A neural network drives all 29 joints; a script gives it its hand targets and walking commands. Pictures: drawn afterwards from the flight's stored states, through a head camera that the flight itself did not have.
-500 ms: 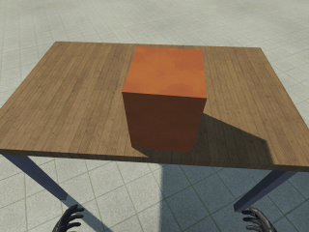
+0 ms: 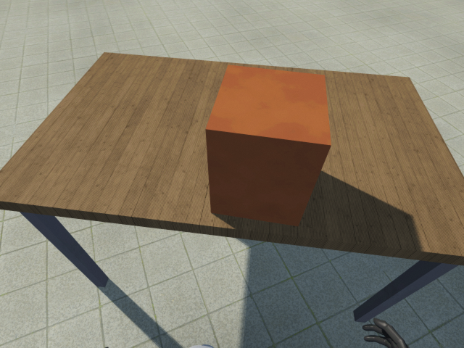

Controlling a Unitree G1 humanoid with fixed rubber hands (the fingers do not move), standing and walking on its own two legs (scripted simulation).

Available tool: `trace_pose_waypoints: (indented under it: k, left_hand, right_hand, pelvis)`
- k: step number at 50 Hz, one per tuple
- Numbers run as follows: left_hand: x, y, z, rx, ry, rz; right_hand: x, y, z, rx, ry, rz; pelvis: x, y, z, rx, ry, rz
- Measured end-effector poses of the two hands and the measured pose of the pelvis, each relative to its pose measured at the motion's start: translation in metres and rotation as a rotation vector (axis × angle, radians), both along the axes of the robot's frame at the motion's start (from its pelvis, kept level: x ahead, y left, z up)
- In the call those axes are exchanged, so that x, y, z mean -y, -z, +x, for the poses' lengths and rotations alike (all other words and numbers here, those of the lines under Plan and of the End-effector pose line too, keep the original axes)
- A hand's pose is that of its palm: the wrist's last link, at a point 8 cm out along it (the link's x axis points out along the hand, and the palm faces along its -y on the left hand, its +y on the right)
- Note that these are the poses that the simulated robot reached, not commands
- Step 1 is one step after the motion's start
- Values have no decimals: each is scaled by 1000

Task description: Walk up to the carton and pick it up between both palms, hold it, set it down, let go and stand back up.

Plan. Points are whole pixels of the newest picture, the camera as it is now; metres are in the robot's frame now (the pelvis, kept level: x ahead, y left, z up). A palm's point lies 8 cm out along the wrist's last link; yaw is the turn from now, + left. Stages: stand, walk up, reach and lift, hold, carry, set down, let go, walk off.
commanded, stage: walk up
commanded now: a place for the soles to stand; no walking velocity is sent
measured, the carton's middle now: (264, 148) +0.49 -0.05 +0.05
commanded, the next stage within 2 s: none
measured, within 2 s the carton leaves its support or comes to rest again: neither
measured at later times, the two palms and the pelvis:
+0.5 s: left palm out of the picture +0.09 +0.30 -0.11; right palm (377, 329) +0.17 -0.24 -0.09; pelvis +0.05 +0.03 +0.00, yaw +2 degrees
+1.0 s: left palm (53, 333) +0.17 +0.34 -0.08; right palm (360, 313) +0.19 -0.22 -0.08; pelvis +0.07 +0.06 +0.00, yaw -3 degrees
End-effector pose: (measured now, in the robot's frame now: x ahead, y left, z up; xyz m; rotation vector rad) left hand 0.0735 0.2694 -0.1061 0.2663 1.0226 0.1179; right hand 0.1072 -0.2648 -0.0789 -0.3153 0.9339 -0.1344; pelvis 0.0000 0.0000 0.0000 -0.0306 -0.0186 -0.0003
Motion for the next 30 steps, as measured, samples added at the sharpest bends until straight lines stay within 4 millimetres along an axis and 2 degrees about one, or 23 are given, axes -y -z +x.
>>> trace_pose_waypoints:
  k: [11,14,18,21,24,30]
  left_hand:
    - [-1,-1,4,-15,5,28]
    - [-11,-1,0,-30,-24,49]
    - [-26,3,-5,-69,-59,51]
    - [-33,6,-2,-80,-69,42]
    - [-36,5,7,-80,-68,42]
    - [-30,-14,51,-1,-10,54]
  right_hand:
    - [9,2,6,-39,-5,-17]
    - [3,4,17,-57,-37,-17]
    - [-14,7,42,-49,-77,-9]
    - [-23,8,59,-33,-83,-11]
    - [-25,10,62,-42,-59,-16]
    - [-17,15,43,-97,29,-12]
  pelvis:
    - [4,0,13,-17,-7,0]
    - [0,0,23,-10,-21,9]
    - [-12,3,36,-1,-42,21]
    - [-22,6,44,-3,-44,25]
    - [-27,5,47,-5,-44,14]
    - [-31,-2,53,-4,-7,14]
